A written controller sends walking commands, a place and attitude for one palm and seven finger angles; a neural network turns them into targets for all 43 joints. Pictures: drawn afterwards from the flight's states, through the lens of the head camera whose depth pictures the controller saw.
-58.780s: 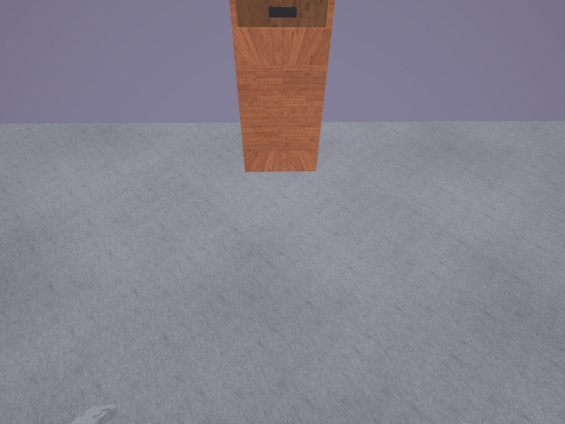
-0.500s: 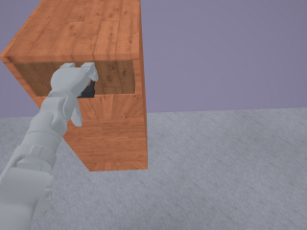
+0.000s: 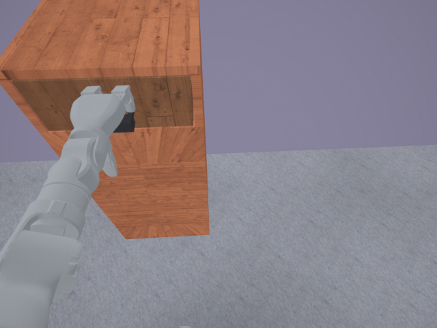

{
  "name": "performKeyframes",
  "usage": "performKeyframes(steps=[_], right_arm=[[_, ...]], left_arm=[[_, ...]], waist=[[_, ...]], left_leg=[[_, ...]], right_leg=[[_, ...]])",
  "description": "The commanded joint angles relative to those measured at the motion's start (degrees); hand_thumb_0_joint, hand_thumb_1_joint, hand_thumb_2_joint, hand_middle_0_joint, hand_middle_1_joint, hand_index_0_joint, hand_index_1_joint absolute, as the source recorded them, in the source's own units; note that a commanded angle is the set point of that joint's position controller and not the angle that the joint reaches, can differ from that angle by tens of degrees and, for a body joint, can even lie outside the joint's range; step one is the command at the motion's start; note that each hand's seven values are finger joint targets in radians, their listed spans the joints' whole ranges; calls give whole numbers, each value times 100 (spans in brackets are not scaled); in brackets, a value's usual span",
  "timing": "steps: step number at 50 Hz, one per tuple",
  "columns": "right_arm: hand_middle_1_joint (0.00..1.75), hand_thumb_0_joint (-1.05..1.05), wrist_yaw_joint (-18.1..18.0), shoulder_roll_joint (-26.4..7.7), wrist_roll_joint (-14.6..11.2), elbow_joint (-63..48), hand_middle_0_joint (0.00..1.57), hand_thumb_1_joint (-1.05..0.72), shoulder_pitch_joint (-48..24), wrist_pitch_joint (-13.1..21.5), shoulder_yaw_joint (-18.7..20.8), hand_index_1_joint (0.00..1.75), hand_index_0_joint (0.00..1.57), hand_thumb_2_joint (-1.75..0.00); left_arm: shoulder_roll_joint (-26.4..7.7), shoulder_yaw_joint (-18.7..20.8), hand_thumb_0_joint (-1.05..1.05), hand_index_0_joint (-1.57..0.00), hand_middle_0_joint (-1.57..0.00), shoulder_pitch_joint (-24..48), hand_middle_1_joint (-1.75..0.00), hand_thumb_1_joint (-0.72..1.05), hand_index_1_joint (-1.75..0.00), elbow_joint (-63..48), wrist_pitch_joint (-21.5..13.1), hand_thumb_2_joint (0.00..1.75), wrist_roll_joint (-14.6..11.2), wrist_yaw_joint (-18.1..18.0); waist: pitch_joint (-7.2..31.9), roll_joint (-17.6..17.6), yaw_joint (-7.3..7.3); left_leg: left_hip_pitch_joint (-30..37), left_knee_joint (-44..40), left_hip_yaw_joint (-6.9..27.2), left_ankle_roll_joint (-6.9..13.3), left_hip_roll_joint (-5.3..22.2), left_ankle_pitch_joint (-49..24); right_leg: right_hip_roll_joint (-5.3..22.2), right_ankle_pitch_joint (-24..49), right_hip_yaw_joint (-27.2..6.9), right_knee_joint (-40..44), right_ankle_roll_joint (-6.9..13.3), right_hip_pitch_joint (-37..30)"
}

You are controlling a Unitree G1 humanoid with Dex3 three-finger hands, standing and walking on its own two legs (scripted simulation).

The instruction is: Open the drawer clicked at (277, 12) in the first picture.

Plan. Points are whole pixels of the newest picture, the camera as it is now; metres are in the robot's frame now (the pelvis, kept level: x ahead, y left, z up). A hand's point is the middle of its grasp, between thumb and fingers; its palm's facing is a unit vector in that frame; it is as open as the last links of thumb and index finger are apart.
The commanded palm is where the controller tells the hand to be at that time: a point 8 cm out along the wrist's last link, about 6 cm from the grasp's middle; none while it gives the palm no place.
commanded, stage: lower the fingers behind the handle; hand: left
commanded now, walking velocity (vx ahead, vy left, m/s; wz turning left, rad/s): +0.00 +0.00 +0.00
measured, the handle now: (110, 116) +0.52 +0.23 +0.07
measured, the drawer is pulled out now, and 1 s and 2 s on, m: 0.00 0.00 0.00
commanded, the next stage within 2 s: lift the fingers back up to retry in 0.68 s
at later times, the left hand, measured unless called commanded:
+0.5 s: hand (112, 131) +0.47 +0.21 +0.08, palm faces +0.00 -0.02 -1.00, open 13.6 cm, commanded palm +0.45 +0.21 +0.11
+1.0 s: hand (112, 129) +0.48 +0.21 +0.08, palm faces -0.02 -0.02 -1.00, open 13.6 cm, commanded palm +0.46 +0.21 +0.14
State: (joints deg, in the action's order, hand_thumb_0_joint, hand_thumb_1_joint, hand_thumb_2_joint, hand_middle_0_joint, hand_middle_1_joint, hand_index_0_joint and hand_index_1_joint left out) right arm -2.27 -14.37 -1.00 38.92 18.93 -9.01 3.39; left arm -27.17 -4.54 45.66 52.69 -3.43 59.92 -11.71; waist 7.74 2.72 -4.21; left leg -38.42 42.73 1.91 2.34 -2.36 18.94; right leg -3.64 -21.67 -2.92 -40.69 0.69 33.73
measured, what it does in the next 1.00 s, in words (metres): stands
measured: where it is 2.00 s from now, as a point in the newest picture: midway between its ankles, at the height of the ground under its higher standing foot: outside the picture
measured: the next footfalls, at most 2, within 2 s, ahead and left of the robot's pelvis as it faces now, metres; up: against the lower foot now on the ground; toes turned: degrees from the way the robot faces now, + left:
none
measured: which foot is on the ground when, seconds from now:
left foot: down 0.00-1.00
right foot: down 0.00-1.00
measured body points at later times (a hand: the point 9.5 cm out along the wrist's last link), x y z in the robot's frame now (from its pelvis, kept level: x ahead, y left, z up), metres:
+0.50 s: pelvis -0.02 +0.00 -0.01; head +0.05 +0.00 +0.44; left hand +0.47 +0.21 +0.13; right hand +0.00 -0.27 -0.13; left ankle +0.01 +0.09 -0.71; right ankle -0.03 -0.12 -0.71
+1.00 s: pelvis -0.01 +0.00 +0.00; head +0.05 -0.01 +0.44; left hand +0.47 +0.21 +0.13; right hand +0.01 -0.27 -0.13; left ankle +0.01 +0.09 -0.71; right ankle -0.03 -0.12 -0.71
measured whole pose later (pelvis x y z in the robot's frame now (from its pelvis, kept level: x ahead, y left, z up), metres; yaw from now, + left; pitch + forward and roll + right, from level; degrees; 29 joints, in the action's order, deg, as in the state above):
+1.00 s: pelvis -0.01 +0.00 +0.00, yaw -1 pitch +15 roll -2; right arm -3.1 -14.0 -1.6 38.1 20.4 -8.7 2.1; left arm -27.7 -5.2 50.1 57.9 1.5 60.1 -10.7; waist 8.3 3.2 -5.7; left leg -41.0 44.2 1.6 2.2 -1.7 18.5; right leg -4.3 -21.0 -3.0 -42.0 0.6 36.4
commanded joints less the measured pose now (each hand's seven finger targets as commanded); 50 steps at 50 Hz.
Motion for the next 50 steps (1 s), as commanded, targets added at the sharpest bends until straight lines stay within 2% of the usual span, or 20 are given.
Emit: performKeyframes(steps=[1,3,6,8,11,13,14,17,20,21,23,26,31,33,34,36,37,40,45,50], right_arm=[[30,0,20,-893,41,-398,20,-90,498,108,300,30,20,-90],[30,0,42,-886,28,-422,20,-90,523,83,297,30,20,-90],[30,0,11,-921,23,-409,20,-90,507,20,261,30,20,-90],[30,0,10,-888,1,-419,20,-90,491,18,244,30,20,-90],[30,0,-50,-950,-4,-442,20,-90,497,-9,187,30,20,-90],[30,0,-61,-911,-21,-466,20,-90,513,6,164,30,20,-90],[30,0,-63,-911,-25,-482,20,-90,532,19,168,30,20,-90],[30,0,-82,-908,-13,-554,20,-90,567,40,160,30,20,-90],[30,0,-89,-898,-17,-589,20,-90,594,71,155,30,20,-90],[30,0,-93,-914,-15,-554,20,-90,624,77,172,30,20,-90],[30,0,-114,-917,-28,-546,20,-90,659,92,167,30,20,-90],[30,0,-85,-907,-20,-525,20,-90,687,114,188,30,20,-90],[30,0,-99,-934,-24,-474,20,-90,736,135,181,30,20,-90],[30,0,-115,-942,-45,-481,20,-90,725,126,158,30,20,-90],[30,0,-106,-914,-41,-503,20,-90,702,136,159,30,20,-90],[30,0,-101,-933,-34,-475,20,-90,721,125,163,30,20,-90],[30,0,-101,-906,-43,-501,20,-90,730,111,153,30,20,-90],[30,0,-102,-921,-58,-513,20,-90,678,119,142,30,20,-90],[30,0,-126,-872,-56,-532,20,-90,626,150,167,30,20,-90],[30,0,-178,-857,-72,-546,20,-90,526,190,168,30,20,-90]], left_arm=[[-1081,299,0,-30,-30,2359,-120,-50,-120,-493,318,30,119,-363],[-966,216,0,-30,-30,2288,-120,-50,-120,-371,475,30,90,-376],[-1177,311,0,-30,-30,2368,-120,-50,-120,-124,661,30,148,-356],[-844,23,0,-30,-30,2302,-120,-50,-120,77,758,30,141,-314],[-1239,253,0,-30,-30,2298,-120,-50,-120,294,809,30,178,-226],[-917,-80,0,-30,-30,2414,-120,-50,-120,431,815,30,195,-159],[-970,-30,0,-30,-30,2324,-120,-50,-120,462,786,30,221,-137],[-1013,-14,0,-30,-30,2374,-120,-50,-120,390,709,30,178,-71],[-892,-93,0,-30,-30,2323,-120,-50,-120,347,638,30,139,-29],[-1007,6,0,-30,-30,2402,-120,-50,-120,372,623,30,146,-22],[-1119,61,0,-30,-30,2391,-120,-50,-120,410,607,30,186,-45],[-913,-104,0,-30,-30,2614,-120,-50,-120,250,569,30,175,-51],[-1100,22,0,-30,-30,2681,-120,-50,-120,320,605,30,147,-72],[-1251,119,0,-30,-30,2530,-120,-50,-120,417,629,30,170,-90],[-1042,-42,0,-30,-30,2523,-120,-50,-120,377,635,30,133,-74],[-1245,130,0,-30,-30,2509,-120,-50,-120,283,588,30,135,-59],[-1150,60,0,-30,-30,2366,-120,-50,-120,363,602,30,149,-54],[-1090,-14,0,-30,-30,2546,-120,-50,-120,243,602,30,121,-54],[-1231,69,0,-30,-30,3051,-120,-50,-120,-323,552,30,92,-83],[-1561,369,0,-30,-30,3100,-120,-50,-120,-729,449,30,-30,-56]], waist=[[2043,-76,-124],[2100,-155,-124],[1979,-326,-147],[1665,-324,-214],[1509,-448,-194],[1220,-310,-318],[1176,-262,-270],[1419,-246,-270],[1426,-256,-261],[1451,-402,-308],[1400,-352,-296],[1472,-190,-329],[1536,-289,-353],[1512,-323,-310],[1502,-214,-317],[1646,-212,-266],[1662,-190,-247],[1437,-271,-314],[1886,52,-286],[2094,3,-211]], left_leg=[[1858,-236,-100,-29,187,-2081],[1844,-208,-132,-16,179,-2054],[1571,-239,-157,12,165,-1797],[1468,-278,-191,34,155,-1521],[1203,-324,-193,50,143,-1273],[1160,-346,-186,47,157,-991],[1119,-338,-186,44,158,-941],[1153,-312,-198,59,162,-873],[1131,-286,-195,59,157,-760],[1116,-274,-173,68,176,-760],[1022,-250,-181,72,170,-668],[1111,-234,-151,54,177,-738],[1022,-214,-160,73,178,-673],[940,-220,-165,72,172,-628],[981,-217,-199,74,157,-648],[1016,-206,-205,73,168,-830],[1036,-197,-209,65,156,-866],[1005,-256,-180,69,175,-680],[1477,-307,-155,61,190,-1012],[1695,-374,-184,93,175,-1314]], right_leg=[[-76,1553,395,381,226,7],[-75,1603,395,378,202,-35],[-61,1534,364,427,192,-132],[-55,1349,370,500,168,6],[-40,1214,329,534,175,-63],[-29,909,358,555,162,250],[-31,833,348,545,171,296],[-26,795,324,509,162,214],[-30,700,319,504,159,285],[-34,706,321,509,153,260],[-31,641,302,487,148,331],[-41,636,325,460,169,430],[-38,639,298,473,151,359],[-35,614,290,459,140,340],[-37,636,286,482,135,350],[-34,815,273,470,154,189],[-45,835,284,439,151,205],[-45,649,299,509,133,336],[-45,851,299,514,146,117],[-30,1205,262,597,133,-303]])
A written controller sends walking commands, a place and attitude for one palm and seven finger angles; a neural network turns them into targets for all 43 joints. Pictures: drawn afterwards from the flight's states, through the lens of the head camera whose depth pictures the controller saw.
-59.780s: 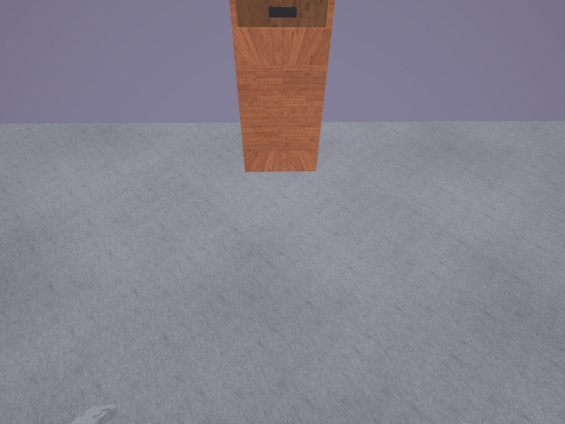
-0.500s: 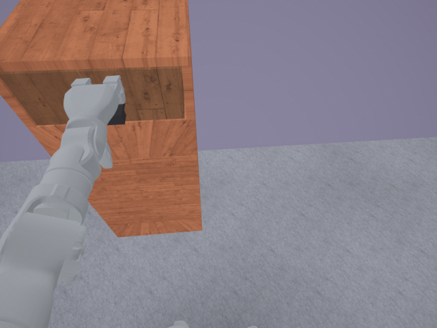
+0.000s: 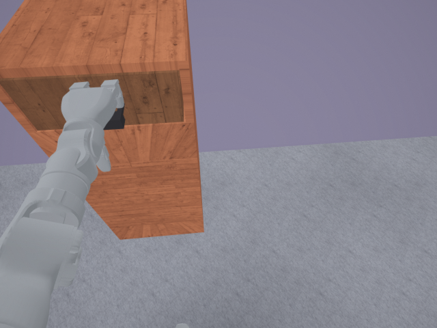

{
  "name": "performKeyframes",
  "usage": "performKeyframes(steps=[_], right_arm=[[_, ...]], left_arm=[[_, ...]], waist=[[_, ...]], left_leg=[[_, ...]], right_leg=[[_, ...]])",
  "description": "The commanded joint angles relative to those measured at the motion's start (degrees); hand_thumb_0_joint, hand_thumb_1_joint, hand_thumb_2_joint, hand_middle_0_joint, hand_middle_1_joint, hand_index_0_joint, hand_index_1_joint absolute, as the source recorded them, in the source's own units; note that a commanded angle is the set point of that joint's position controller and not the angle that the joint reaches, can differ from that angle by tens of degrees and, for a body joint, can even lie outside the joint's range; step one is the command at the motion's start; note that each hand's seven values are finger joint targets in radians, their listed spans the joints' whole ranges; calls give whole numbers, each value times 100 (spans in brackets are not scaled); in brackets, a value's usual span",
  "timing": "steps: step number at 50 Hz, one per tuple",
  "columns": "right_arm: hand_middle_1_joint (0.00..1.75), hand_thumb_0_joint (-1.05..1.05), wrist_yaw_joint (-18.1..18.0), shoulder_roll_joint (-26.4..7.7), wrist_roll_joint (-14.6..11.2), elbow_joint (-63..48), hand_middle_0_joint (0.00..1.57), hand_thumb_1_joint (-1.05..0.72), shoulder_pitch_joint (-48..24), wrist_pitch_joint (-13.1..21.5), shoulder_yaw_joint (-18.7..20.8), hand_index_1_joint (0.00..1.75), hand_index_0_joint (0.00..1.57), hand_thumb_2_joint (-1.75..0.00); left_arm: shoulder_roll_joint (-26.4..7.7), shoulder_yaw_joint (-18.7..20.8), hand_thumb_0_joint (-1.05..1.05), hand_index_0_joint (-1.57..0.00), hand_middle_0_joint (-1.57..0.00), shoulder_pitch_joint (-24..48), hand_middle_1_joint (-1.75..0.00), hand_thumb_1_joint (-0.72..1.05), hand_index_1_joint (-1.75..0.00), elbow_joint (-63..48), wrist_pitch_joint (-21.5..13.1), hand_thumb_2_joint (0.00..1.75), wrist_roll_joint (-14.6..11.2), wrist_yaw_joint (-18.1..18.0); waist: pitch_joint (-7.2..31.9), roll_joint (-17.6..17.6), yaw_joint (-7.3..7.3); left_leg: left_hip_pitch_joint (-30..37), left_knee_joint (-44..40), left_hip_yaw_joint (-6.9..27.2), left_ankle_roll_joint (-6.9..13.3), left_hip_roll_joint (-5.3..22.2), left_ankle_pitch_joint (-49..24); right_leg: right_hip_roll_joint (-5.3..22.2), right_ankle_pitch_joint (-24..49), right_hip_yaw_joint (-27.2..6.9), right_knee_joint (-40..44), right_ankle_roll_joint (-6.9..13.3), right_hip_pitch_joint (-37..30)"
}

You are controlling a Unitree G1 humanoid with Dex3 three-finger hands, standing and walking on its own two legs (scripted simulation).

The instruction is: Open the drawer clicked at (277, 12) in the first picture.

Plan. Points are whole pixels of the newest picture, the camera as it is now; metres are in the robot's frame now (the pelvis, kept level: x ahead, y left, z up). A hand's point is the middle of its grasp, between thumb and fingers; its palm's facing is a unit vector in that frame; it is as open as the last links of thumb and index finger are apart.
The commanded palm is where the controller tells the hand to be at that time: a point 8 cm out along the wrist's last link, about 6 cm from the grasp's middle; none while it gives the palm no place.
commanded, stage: lift the fingers back up to retry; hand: left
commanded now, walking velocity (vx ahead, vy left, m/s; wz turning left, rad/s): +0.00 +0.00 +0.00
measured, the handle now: (99, 113) +0.53 +0.23 +0.07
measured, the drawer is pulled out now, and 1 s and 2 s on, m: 0.00 0.00 0.00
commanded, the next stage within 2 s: re-aim the fingers above the handle in 0.56 s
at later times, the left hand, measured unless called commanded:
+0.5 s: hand (86, 102) +0.49 +0.22 +0.14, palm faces +0.02 -0.04 -1.00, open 13.7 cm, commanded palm +0.46 +0.22 +0.19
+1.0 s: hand (77, 111) +0.48 +0.24 +0.13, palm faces -0.03 -0.01 -1.00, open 13.8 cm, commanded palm +0.46 +0.22 +0.19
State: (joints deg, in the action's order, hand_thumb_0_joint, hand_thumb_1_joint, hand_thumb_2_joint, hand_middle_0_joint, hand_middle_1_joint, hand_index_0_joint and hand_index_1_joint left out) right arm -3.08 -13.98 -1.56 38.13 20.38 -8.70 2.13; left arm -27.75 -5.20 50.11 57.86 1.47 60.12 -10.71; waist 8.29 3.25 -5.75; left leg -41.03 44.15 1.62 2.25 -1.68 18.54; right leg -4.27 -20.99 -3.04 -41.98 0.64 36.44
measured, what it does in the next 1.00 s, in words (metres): stands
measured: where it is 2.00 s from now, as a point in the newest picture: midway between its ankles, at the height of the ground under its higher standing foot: outside the picture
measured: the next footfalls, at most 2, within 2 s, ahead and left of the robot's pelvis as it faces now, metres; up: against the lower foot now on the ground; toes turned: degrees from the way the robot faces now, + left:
none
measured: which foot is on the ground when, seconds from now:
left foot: down 0.00-1.00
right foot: down 0.00-1.00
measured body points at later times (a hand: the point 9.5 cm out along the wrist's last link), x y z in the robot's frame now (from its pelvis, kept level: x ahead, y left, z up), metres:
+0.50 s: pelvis +0.03 +0.00 +0.02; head +0.07 -0.02 +0.46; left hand +0.48 +0.22 +0.20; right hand +0.12 -0.27 -0.12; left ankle +0.02 +0.09 -0.71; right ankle -0.01 -0.12 -0.71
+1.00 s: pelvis +0.02 -0.01 +0.01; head +0.06 -0.02 +0.46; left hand +0.47 +0.24 +0.19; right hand +0.10 -0.27 -0.12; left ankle +0.02 +0.09 -0.71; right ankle -0.01 -0.12 -0.71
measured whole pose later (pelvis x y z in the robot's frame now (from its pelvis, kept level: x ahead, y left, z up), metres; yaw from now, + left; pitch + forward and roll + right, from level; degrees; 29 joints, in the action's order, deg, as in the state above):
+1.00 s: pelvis +0.02 -0.01 +0.01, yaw +1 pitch +11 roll -1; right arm -2.8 -14.6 -2.3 38.6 16.1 -10.1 2.0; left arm -30.2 -5.4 47.2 50.2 3.1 56.9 -3.3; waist 6.5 3.7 -2.9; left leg -31.4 37.7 2.2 1.8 -2.2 17.4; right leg -3.5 -20.3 -2.7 -36.2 1.3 27.0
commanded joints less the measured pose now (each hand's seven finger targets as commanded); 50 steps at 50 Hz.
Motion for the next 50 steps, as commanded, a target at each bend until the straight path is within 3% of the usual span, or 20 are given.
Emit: performKeyframes(steps=[1,4,6,9,11,14,17,19,22,23,26,29,32,35,36,38,39,45,47,50], right_arm=[[30,0,-101,-899,-1,-481,20,-90,357,170,302,30,20,-90],[30,0,-94,-884,-5,-459,20,-90,318,203,313,30,20,-90],[30,0,-93,-899,2,-488,20,-90,269,202,318,30,20,-90],[30,0,-50,-885,-15,-470,20,-90,196,208,322,30,20,-90],[30,0,-31,-908,-1,-495,20,-90,131,197,340,30,20,-90],[30,0,-19,-892,-30,-476,20,-90,51,158,330,30,20,-90],[30,0,18,-869,-58,-507,20,-90,-72,149,341,30,20,-90],[30,0,36,-887,-60,-541,20,-90,-175,105,338,30,20,-90],[30,0,46,-901,-104,-506,20,-90,-295,0,277,30,20,-90],[30,0,36,-931,-116,-531,20,-90,-356,-41,253,30,20,-90],[30,0,-4,-941,-118,-636,20,-90,-459,-99,211,30,20,-90],[30,0,-77,-917,-109,-675,20,-90,-506,-110,185,30,20,-90],[30,0,-136,-850,-84,-710,20,-90,-515,-55,205,30,20,-90],[30,0,-102,-765,-45,-689,20,-90,-442,44,276,30,20,-90],[30,0,-78,-748,-29,-672,20,-90,-389,71,313,30,20,-90],[30,0,-50,-792,-33,-561,20,-90,-343,77,311,30,20,-90],[30,0,-23,-782,-33,-559,20,-90,-362,78,291,30,20,-90],[30,0,-13,-889,-63,-475,20,-90,-337,20,231,30,20,-90],[30,0,-18,-884,-84,-536,20,-90,-309,2,238,30,20,-90],[30,0,-69,-918,-93,-547,20,-90,-227,19,260,30,20,-90]], left_arm=[[-1509,457,0,-30,-30,2729,-120,-50,-120,-1430,-98,30,-80,-143],[-1481,448,0,-30,-30,2740,-120,-50,-120,-1738,-192,30,-100,-121],[-1737,678,0,-30,-30,2631,-120,-50,-120,-1915,-228,30,-122,-115],[-1441,478,0,-30,-30,2528,-120,-50,-120,-2021,-161,30,-173,-81],[-1648,637,0,-30,-30,2575,-120,-50,-120,-2398,-176,30,-213,-41],[-1673,662,0,-30,-30,2443,-120,-50,-120,-2429,-65,30,-263,43],[-1421,436,0,-30,-30,2490,-120,-50,-120,-2745,38,30,-345,186],[-1483,479,0,-30,-30,2237,-120,-50,-120,-2898,138,30,-375,296],[-1128,218,0,-30,-30,1653,-120,-50,-120,-2193,352,30,-427,592],[-1209,281,0,-30,-30,1439,-120,-50,-120,-1988,425,30,-436,686],[-1149,112,0,-30,-30,1570,-120,-50,-120,-2126,363,30,-437,942],[-1476,310,0,-30,-30,1839,-120,-50,-120,-2299,57,30,-421,1073],[-1753,511,0,-30,-30,2281,-120,-50,-120,-2779,-417,30,-422,1013],[-1464,381,0,-30,-30,2473,-120,-50,-120,-3272,-741,30,-458,773],[-1516,471,0,-30,-30,2521,-120,-50,-120,-3356,-787,30,-464,683],[-1730,729,0,-30,-30,2306,-120,-50,-120,-2953,-695,30,-446,471],[-1531,569,0,-30,-30,2313,-120,-50,-120,-2834,-603,30,-459,404],[-1784,631,0,-30,-30,2214,-120,-50,-120,-1836,125,30,-300,321],[-1400,254,0,-30,-30,2268,-120,-50,-120,-1810,182,30,-311,495],[-1201,30,0,-30,-30,2398,-120,-50,-120,-1847,41,30,-379,804]], waist=[[2146,-82,-53],[2137,142,-16],[2313,92,66],[2134,153,70],[2395,207,139],[2300,132,161],[2304,208,169],[2398,187,238],[1694,-383,191],[1498,-480,251],[1500,-535,252],[1520,-607,246],[1714,-280,239],[2042,277,232],[2191,219,223],[2024,174,259],[1974,176,246],[1909,-280,274],[1950,-311,163],[1690,-467,31]], left_leg=[[2047,-525,-145,105,105,-1426],[2326,-546,-124,83,110,-1788],[2438,-552,-110,77,109,-2050],[2606,-607,-110,57,119,-2338],[2807,-602,-103,48,129,-2709],[2851,-629,-117,49,109,-2957],[3100,-661,-97,41,129,-3303],[3246,-674,-90,33,123,-3545],[2812,-794,-171,57,97,-3058],[2652,-871,-193,54,76,-2742],[2557,-956,-255,79,23,-2451],[2488,-942,-259,110,-15,-2242],[2571,-871,-228,126,-47,-2237],[2983,-743,-177,93,-37,-2599],[3073,-671,-157,84,-16,-2786],[2924,-664,-138,47,-6,-2664],[2841,-678,-150,34,-22,-2586],[2300,-801,-257,46,-26,-2109],[2384,-792,-266,80,-31,-2091],[2426,-839,-212,101,-9,-1898]], right_leg=[[32,1273,273,750,149,-694],[16,1498,316,734,164,-685],[13,1699,304,751,178,-925],[6,1859,366,773,173,-856],[14,2103,350,785,192,-1098],[21,2383,356,805,171,-1251],[37,2511,347,868,166,-1292],[42,2649,335,889,158,-1431],[82,2679,355,1003,136,-1491],[97,2551,358,1042,140,-1523],[162,2601,285,1119,148,-1731],[205,2671,204,1108,122,-1820],[202,2643,125,1058,138,-1809],[150,2501,174,954,177,-1478],[132,2508,185,927,183,-1488],[101,2409,239,880,195,-1346],[101,2350,266,870,190,-1304],[150,2340,234,946,149,-1649],[147,2384,211,998,127,-1647],[139,2190,218,1082,104,-1444]])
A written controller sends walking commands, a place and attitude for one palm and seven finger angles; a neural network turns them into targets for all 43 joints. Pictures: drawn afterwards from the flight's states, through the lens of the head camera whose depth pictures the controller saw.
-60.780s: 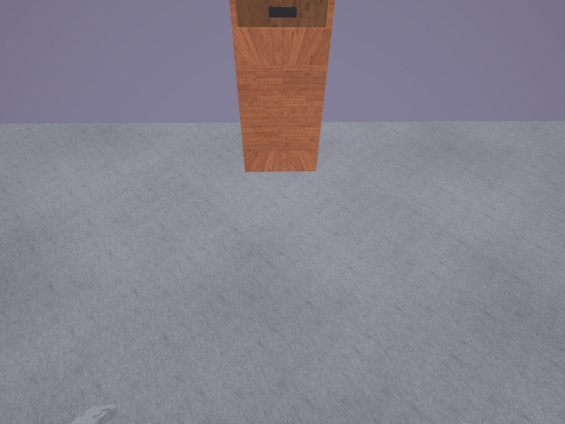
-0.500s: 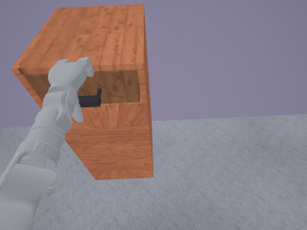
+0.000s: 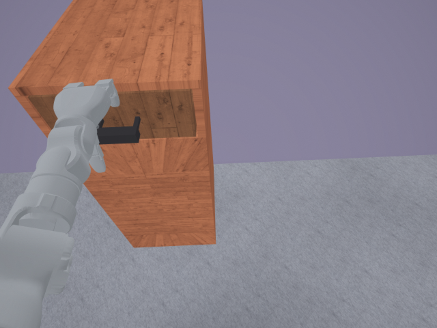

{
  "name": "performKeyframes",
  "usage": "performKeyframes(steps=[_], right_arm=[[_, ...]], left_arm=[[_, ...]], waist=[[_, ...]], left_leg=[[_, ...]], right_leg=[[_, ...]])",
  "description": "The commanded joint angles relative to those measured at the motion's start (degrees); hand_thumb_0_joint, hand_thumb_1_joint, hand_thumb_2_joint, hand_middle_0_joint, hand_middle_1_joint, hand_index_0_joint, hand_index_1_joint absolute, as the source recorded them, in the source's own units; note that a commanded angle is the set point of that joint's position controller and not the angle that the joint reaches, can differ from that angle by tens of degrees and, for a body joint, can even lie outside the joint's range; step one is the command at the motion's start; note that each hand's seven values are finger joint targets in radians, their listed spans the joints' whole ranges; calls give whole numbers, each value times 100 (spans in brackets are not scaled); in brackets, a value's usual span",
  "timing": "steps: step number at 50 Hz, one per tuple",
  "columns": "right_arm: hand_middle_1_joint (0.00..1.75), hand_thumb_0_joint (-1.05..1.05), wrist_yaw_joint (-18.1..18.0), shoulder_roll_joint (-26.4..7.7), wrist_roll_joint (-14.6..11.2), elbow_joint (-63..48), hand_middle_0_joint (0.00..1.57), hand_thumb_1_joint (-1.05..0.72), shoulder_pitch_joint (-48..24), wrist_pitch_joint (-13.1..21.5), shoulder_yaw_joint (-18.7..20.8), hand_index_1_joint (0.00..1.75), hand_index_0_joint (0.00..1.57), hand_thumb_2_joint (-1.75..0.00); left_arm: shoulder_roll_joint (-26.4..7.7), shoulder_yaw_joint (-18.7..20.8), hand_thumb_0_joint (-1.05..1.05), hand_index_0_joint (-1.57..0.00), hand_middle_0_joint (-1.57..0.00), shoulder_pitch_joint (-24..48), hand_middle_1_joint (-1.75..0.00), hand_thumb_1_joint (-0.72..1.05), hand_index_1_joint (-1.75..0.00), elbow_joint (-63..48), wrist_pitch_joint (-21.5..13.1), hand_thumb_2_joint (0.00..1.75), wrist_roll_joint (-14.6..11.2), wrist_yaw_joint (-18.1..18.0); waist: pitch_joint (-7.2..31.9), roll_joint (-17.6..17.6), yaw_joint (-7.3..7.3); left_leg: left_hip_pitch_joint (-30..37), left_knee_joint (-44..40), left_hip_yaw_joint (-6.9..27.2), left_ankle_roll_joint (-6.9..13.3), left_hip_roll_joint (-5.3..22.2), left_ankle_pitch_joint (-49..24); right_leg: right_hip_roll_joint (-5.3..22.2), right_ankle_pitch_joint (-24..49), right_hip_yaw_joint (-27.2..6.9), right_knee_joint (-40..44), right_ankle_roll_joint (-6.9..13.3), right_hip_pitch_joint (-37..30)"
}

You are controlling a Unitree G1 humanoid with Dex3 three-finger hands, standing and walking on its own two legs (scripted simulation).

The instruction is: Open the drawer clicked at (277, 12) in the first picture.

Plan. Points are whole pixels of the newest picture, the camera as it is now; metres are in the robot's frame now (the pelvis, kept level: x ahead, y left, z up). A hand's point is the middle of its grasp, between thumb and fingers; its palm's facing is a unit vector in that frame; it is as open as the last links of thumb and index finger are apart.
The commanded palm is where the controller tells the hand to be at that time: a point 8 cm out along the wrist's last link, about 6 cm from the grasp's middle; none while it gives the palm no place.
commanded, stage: re-aim the fingers above the handle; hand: left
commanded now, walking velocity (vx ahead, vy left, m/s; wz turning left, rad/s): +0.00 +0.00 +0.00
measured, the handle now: (116, 128) +0.52 +0.23 +0.06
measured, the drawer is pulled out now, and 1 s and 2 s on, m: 0.00 0.00 0.00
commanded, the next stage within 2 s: lower the fingers behind the handle in 1.68 s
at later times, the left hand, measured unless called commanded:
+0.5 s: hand (96, 127) +0.47 +0.24 +0.11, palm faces -0.03 -0.01 -1.00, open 13.7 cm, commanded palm +0.45 +0.22 +0.18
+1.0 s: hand (97, 127) +0.47 +0.24 +0.11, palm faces -0.05 -0.02 -1.00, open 13.7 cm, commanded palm +0.45 +0.23 +0.18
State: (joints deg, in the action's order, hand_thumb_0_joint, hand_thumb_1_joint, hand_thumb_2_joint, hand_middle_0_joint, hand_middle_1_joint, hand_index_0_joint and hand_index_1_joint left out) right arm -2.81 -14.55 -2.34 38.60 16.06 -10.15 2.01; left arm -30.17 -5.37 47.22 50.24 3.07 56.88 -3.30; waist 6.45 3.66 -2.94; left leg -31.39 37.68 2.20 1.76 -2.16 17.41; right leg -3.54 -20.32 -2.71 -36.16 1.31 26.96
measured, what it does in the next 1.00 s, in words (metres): stands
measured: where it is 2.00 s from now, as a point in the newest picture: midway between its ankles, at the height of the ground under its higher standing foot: outside the picture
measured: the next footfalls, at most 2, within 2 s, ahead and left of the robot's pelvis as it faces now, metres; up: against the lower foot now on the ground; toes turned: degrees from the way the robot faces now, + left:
none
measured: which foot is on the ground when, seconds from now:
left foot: down 0.00-1.00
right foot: down 0.00-1.00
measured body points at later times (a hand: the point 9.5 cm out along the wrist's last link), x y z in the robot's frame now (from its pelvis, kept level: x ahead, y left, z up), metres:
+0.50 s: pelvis -0.01 +0.01 +0.00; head +0.04 -0.01 +0.45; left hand +0.46 +0.24 +0.17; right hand +0.05 -0.26 -0.13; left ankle +0.01 +0.10 -0.72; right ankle -0.03 -0.11 -0.72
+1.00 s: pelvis +0.00 +0.00 +0.00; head +0.04 -0.01 +0.45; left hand +0.46 +0.24 +0.17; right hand +0.06 -0.26 -0.13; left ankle +0.01 +0.10 -0.72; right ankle -0.03 -0.11 -0.72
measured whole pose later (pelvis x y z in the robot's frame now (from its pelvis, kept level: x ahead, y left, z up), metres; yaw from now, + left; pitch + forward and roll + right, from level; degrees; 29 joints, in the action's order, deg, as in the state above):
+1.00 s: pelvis +0.00 +0.00 +0.00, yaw -1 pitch +11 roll -1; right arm -3.6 -14.2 -2.5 38.1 17.4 -9.6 1.3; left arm -30.7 -3.2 46.9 52.6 2.4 57.9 -3.2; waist 7.0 3.5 -3.9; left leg -31.1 36.7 1.0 2.0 -1.8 17.0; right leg -3.7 -19.6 -3.9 -35.4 1.0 27.1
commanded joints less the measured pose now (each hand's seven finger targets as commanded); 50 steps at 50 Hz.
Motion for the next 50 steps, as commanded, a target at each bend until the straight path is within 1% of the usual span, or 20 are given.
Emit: performKeyframes(steps=[1,4,7,10,13,15,17,21,25,26,30,32,34,35,37,40,42,46,48,50], right_arm=[[30,0,-114,-846,7,-614,20,-90,226,187,292,30,20,-90],[30,0,-166,-829,26,-575,20,-90,299,223,300,30,20,-90],[30,0,-132,-795,54,-567,20,-90,374,250,322,30,20,-90],[30,0,-75,-763,46,-530,20,-90,309,250,271,30,20,-90],[30,0,-39,-805,58,-508,20,-90,235,243,251,30,20,-90],[30,0,-29,-838,30,-530,20,-90,230,227,245,30,20,-90],[30,0,-56,-888,12,-522,20,-90,189,200,230,30,20,-90],[30,0,-143,-921,-16,-557,20,-90,270,214,257,30,20,-90],[30,0,-174,-869,-19,-611,20,-90,318,316,317,30,20,-90],[30,0,-176,-843,-4,-623,20,-90,340,340,342,30,20,-90],[30,0,-151,-809,28,-536,20,-90,373,390,339,30,20,-90],[30,0,-147,-839,23,-494,20,-90,365,349,288,30,20,-90],[30,0,-138,-840,21,-474,20,-90,325,327,232,30,20,-90],[30,0,-122,-821,32,-490,20,-90,280,336,229,30,20,-90],[30,0,-116,-819,50,-527,20,-90,242,317,209,30,20,-90],[30,0,-75,-831,60,-558,20,-90,244,317,229,30,20,-90],[30,0,-79,-888,51,-579,20,-90,296,289,258,30,20,-90],[30,0,-143,-926,14,-627,20,-90,265,198,241,30,20,-90],[30,0,-174,-909,-31,-639,20,-90,263,214,236,30,20,-90],[30,0,-189,-892,-31,-655,20,-90,261,234,267,30,20,-90]], left_arm=[[-787,-70,0,-30,-30,2784,-120,-50,-120,-1281,-255,30,-134,165],[-1099,173,0,-30,-30,2986,-120,-50,-120,-1621,-634,30,-136,199],[-1679,800,0,-30,-30,2940,-120,-50,-120,-1998,-947,30,-100,-73],[-1830,1110,0,-30,-30,2612,-120,-50,-120,-1443,-766,30,-1,-503],[-2080,1288,0,-30,-30,2377,-120,-50,-120,-1015,-309,30,125,-837],[-1909,1058,0,-30,-30,2306,-120,-50,-120,-768,-16,30,223,-841],[-2035,1062,0,-30,-30,2410,-120,-50,-120,-628,151,30,236,-810],[-1796,746,0,-30,-30,2734,-120,-50,-120,-684,171,30,196,-491],[-874,-8,0,-30,-30,2857,-120,-50,-120,-1202,-146,30,9,-80],[-557,-289,0,-30,-30,3020,-120,-50,-120,-1443,-272,30,-47,36],[-644,-119,0,-30,-30,3054,-120,-50,-120,-1706,-613,30,-128,82],[-1338,459,0,-30,-30,3092,-120,-50,-120,-1469,-673,30,-78,-69],[-1614,722,0,-30,-30,3028,-120,-50,-120,-1180,-604,30,0,-297],[-1644,792,0,-30,-30,2993,-120,-50,-120,-1153,-550,30,19,-418],[-2121,1162,0,-30,-30,2881,-120,-50,-120,-1053,-423,30,154,-632],[-1811,871,0,-30,-30,2811,-120,-50,-120,-837,-119,30,274,-720],[-1795,805,0,-30,-30,2651,-120,-50,-120,-748,1,30,266,-593],[-1902,860,0,-30,-30,2446,-120,-50,-120,-734,30,30,122,-307],[-1622,604,0,-30,-30,2422,-120,-50,-120,-796,-75,30,43,-135],[-1423,404,0,-30,-30,2575,-120,-50,-120,-1134,-279,30,13,19]], waist=[[1957,-532,-303],[2035,-203,-265],[2401,240,-23],[1963,105,100],[2035,-93,222],[2022,-232,173],[2070,-413,121],[2162,-502,-97],[1949,-187,-294],[1959,-216,-425],[1820,149,-301],[1775,66,-190],[1643,-95,-110],[1716,-55,-34],[2052,-12,125],[2212,-5,70],[2498,-241,16],[2304,-630,-28],[1936,-616,-110],[1869,-405,-182]], left_leg=[[1574,-178,-271,178,43,-1892],[1713,-155,-227,177,32,-1875],[1862,-113,-156,113,51,-2341],[1423,-181,-165,51,82,-2157],[1137,-259,-284,38,93,-2021],[1091,-304,-321,28,109,-1889],[1037,-353,-373,60,118,-1759],[1303,-374,-356,125,132,-1737],[1867,-324,-256,157,138,-1814],[2031,-278,-231,168,152,-1929],[2223,-245,-88,96,144,-1982],[1908,-254,-89,92,107,-1868],[1496,-295,-112,72,88,-1679],[1439,-300,-143,64,86,-1686],[1295,-269,-204,49,73,-1876],[1334,-222,-280,32,106,-2023],[1415,-180,-340,76,120,-2111],[1273,-250,-373,134,96,-2026],[1256,-279,-371,164,81,-1827],[1448,-273,-331,174,81,-1836]], right_leg=[[78,2204,162,540,38,-530],[55,2094,128,481,59,-381],[6,2180,183,311,141,-462],[-25,1872,300,243,175,-311],[-7,1937,279,259,159,-613],[-1,1852,295,303,136,-606],[33,1871,232,390,90,-768],[66,1891,208,511,54,-783],[35,1693,242,598,56,-251],[36,1711,236,633,49,-165],[-10,1472,297,537,115,190],[-2,1481,278,493,140,28],[14,1425,303,414,157,-53],[16,1440,304,386,163,-118],[26,1710,257,298,167,-461],[19,1876,287,268,141,-474],[41,2119,232,307,84,-697],[85,2366,180,448,39,-976],[88,2279,185,521,12,-797],[76,2191,168,561,25,-622]])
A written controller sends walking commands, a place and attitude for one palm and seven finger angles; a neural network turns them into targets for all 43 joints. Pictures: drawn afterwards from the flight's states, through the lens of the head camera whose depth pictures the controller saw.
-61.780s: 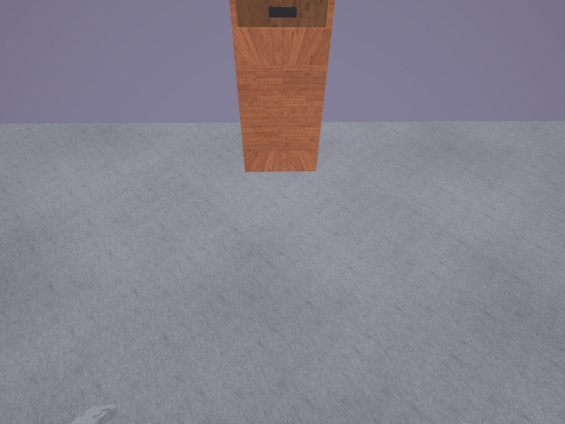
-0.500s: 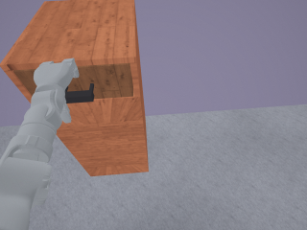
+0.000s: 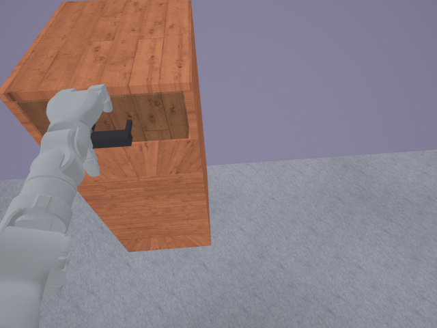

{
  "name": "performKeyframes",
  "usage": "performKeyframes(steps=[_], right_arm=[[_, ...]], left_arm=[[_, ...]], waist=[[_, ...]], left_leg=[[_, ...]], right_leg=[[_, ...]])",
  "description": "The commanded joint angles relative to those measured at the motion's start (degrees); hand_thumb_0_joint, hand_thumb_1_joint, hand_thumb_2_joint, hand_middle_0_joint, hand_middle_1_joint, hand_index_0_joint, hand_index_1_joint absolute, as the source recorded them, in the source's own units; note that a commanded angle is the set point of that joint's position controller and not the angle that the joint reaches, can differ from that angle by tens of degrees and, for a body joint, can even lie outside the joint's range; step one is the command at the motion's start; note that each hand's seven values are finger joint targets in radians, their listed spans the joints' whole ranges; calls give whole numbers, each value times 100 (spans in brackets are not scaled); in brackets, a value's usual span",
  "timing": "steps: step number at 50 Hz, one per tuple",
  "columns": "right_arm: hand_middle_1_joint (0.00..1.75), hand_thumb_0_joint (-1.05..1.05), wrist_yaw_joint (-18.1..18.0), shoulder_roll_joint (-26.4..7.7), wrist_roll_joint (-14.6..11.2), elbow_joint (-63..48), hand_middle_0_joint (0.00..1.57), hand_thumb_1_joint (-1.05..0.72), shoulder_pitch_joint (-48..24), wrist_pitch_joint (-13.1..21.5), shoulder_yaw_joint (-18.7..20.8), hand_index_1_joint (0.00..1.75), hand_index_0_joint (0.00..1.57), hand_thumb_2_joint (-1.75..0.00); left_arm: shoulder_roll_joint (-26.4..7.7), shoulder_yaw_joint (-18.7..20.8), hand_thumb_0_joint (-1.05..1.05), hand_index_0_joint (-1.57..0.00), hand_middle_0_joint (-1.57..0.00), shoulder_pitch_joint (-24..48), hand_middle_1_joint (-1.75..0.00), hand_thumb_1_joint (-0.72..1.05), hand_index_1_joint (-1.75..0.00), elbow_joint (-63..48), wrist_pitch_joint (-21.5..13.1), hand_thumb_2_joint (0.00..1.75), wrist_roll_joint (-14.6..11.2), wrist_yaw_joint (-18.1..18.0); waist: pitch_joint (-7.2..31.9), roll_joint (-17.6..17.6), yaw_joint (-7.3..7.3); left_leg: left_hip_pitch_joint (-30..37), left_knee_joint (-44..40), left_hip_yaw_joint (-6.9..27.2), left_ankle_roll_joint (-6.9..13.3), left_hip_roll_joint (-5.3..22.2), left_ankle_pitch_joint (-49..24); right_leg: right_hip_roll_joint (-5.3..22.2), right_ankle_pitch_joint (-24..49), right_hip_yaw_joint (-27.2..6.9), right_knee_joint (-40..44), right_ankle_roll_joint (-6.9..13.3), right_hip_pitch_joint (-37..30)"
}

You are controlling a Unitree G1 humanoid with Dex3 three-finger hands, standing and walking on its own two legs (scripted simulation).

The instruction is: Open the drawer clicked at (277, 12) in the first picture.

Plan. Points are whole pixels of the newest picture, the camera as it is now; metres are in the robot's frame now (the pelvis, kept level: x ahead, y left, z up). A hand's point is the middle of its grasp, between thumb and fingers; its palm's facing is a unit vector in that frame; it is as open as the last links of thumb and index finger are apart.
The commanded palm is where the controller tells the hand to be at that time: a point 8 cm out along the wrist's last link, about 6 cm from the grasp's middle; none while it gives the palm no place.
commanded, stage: re-aim the fingers above the handle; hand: left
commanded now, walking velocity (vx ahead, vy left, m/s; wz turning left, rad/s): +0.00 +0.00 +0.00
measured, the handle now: (108, 132) +0.52 +0.24 +0.05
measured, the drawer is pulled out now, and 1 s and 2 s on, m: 0.00 0.00 0.00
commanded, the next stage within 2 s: lower the fingers behind the handle in 0.68 s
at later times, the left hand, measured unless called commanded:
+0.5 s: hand (86, 134) +0.45 +0.25 +0.11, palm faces -0.06 -0.02 -1.00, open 13.8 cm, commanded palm +0.44 +0.23 +0.18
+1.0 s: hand (96, 131) +0.46 +0.23 +0.11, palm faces -0.07 -0.01 -1.00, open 13.6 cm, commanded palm +0.44 +0.23 +0.16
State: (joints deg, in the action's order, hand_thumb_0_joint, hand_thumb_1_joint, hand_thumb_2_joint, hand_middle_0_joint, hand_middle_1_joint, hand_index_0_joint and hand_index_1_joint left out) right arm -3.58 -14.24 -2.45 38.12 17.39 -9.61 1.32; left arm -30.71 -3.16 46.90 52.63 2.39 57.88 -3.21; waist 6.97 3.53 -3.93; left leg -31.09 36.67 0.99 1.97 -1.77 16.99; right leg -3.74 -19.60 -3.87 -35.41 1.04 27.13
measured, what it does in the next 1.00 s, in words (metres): stands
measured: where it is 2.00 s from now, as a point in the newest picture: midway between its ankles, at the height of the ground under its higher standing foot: outside the picture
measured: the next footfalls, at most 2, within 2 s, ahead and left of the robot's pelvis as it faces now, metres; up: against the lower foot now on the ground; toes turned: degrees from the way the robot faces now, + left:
none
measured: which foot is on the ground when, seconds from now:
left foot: down 0.00-1.00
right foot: down 0.00-1.00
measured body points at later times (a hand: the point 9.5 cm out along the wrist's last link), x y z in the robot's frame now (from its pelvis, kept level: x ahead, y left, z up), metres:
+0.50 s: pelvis +0.00 +0.00 +0.00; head +0.05 -0.01 +0.45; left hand +0.45 +0.25 +0.17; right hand +0.08 -0.26 -0.13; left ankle +0.00 +0.10 -0.72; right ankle -0.03 -0.11 -0.72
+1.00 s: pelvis +0.00 -0.01 +0.00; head +0.04 -0.03 +0.45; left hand +0.46 +0.23 +0.16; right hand +0.05 -0.27 -0.13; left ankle +0.00 +0.10 -0.72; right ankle -0.03 -0.11 -0.72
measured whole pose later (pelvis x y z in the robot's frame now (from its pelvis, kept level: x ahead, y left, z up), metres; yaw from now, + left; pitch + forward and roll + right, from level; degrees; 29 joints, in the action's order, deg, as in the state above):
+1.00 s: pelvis +0.00 -0.01 +0.00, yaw -1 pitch +11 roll +0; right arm -4.0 -14.3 -2.4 37.6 17.7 -10.3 0.7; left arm -30.3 -2.6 48.2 56.6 3.9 59.4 -4.0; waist 7.0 3.5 -4.9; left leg -30.7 35.9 0.3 1.5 -1.3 16.4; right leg -4.1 -19.2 -4.4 -35.6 1.4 27.5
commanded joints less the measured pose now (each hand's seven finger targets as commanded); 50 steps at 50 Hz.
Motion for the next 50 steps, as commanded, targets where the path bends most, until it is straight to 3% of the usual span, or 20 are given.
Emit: performKeyframes(steps=[1,4,7,11,13,14,17,21,23,25,30,31,33,36,37,39,41,45,48,50], right_arm=[[30,0,-120,-908,5,-615,20,-90,139,195,351,30,20,-90],[30,0,-114,-848,34,-575,20,-90,208,241,401,30,20,-90],[30,0,-77,-836,20,-499,20,-90,220,243,406,30,20,-90],[30,0,-29,-888,47,-454,20,-90,153,194,353,30,20,-90],[30,0,-2,-871,32,-439,20,-90,97,191,333,30,20,-90],[30,0,7,-899,37,-434,20,-90,100,187,335,30,20,-90],[30,0,27,-913,28,-514,20,-90,88,163,355,30,20,-90],[30,0,25,-937,9,-585,20,-90,117,159,413,30,20,-90],[30,0,-18,-938,3,-604,20,-90,94,146,426,30,20,-90],[30,0,-32,-864,12,-579,20,-90,71,169,413,30,20,-90],[30,0,-14,-825,20,-463,20,-90,97,211,359,30,20,-90],[30,0,-10,-839,53,-425,20,-90,105,216,345,30,20,-90],[30,0,-1,-844,60,-399,20,-90,105,216,303,30,20,-90],[30,0,9,-835,111,-454,20,-90,39,195,268,30,20,-90],[30,0,15,-820,93,-470,20,-90,38,180,248,30,20,-90],[30,0,29,-855,75,-509,20,-90,50,158,265,30,20,-90],[30,0,-20,-905,67,-507,20,-90,55,89,247,30,20,-90],[30,0,-102,-926,10,-579,20,-90,47,61,214,30,20,-90],[30,0,-143,-949,-8,-640,20,-90,108,91,244,30,20,-90],[30,0,-153,-922,-6,-698,20,-90,166,152,310,30,20,-90]], left_arm=[[-1236,43,0,-30,-30,2778,-120,-50,-120,-1654,-359,30,-111,83],[-1100,19,0,-30,-30,2697,-120,-50,-120,-2109,-679,30,-179,109],[-1366,319,0,-30,-30,2718,-120,-50,-120,-2109,-829,30,-253,-20],[-1946,899,0,-30,-30,2522,-120,-50,-120,-1738,-654,30,-196,-372],[-1800,758,0,-30,-30,2517,-120,-50,-120,-1433,-422,30,-98,-526],[-1981,880,0,-30,-30,2544,-120,-50,-120,-1426,-342,30,-36,-572],[-1665,541,0,-30,-30,2453,-120,-50,-120,-1418,-135,30,34,-490],[-809,-191,0,-30,-30,2491,-120,-50,-120,-1649,-76,30,-158,-70],[-1026,-27,0,-30,-30,2395,-120,-50,-120,-1879,-186,30,-215,86],[-705,-302,0,-30,-30,2770,-120,-50,-120,-2180,-365,30,-270,168],[-1084,133,0,-30,-30,3115,-120,-50,-120,-2016,-585,30,-194,-175],[-1173,216,0,-30,-30,3238,-120,-50,-120,-1886,-547,30,-172,-286],[-1638,649,0,-30,-30,3185,-120,-50,-120,-1504,-390,30,-44,-567],[-1977,949,0,-30,-30,2971,-120,-50,-120,-1145,-43,30,115,-808],[-1884,797,0,-30,-30,2908,-120,-50,-120,-972,90,30,175,-822],[-1691,653,0,-30,-30,2656,-120,-50,-120,-768,293,30,192,-737],[-1858,720,0,-30,-30,2583,-120,-50,-120,-503,386,30,205,-655],[-1943,658,0,-30,-30,2331,-120,-50,-120,-354,407,30,190,-448],[-1737,475,0,-30,-30,2185,-120,-50,-120,-427,161,30,149,-197],[-1478,261,0,-30,-30,2282,-120,-50,-120,-937,-184,30,85,-42]], waist=[[1911,-326,-145],[2019,127,-108],[1916,165,-44],[2004,20,166],[1869,-68,125],[1971,-68,177],[2301,-32,116],[2146,-309,-160],[2171,-314,-102],[1961,-68,-190],[1686,180,-59],[1690,73,-63],[1836,-39,69],[2330,-98,271],[2321,-88,244],[2195,-362,226],[2110,-690,185],[1758,-885,173],[1574,-789,69],[1730,-479,-13]], left_leg=[[1543,-139,-207,166,45,-1911],[1940,-69,-131,149,32,-2125],[1850,-51,-86,115,37,-2103],[1421,-81,-119,65,13,-2149],[1271,-87,-163,59,20,-2026],[1261,-115,-150,40,43,-2045],[1474,-43,-210,64,51,-2309],[1792,-54,-162,119,83,-2318],[1903,-31,-115,140,53,-2372],[2073,-52,-52,125,63,-2306],[1968,-117,105,21,81,-2085],[1859,-119,83,33,77,-2027],[1569,-137,60,12,58,-1866],[1360,-117,-88,3,34,-2047],[1288,-107,-122,-3,42,-2051],[1178,-138,-200,24,57,-1992],[967,-188,-240,47,49,-1808],[729,-295,-312,91,28,-1432],[784,-302,-335,125,40,-1299],[1070,-230,-321,162,34,-1402]], right_leg=[[101,2182,254,508,60,-655],[44,2046,281,460,105,-372],[22,1938,309,407,136,-294],[43,2094,334,280,177,-601],[48,2045,358,260,151,-530],[45,2023,375,232,157,-577],[50,2299,338,234,130,-702],[53,2253,361,405,84,-521],[43,2317,327,395,80,-542],[38,2026,375,421,94,-230],[1,1455,482,312,198,143],[-5,1419,480,326,198,116],[1,1405,473,212,214,-59],[28,1760,423,148,201,-609],[35,1856,413,125,180,-626],[38,1952,409,213,134,-713],[76,1980,350,304,95,-907],[135,1927,266,442,30,-993],[155,1886,218,518,11,-881],[140,1948,178,518,30,-781]])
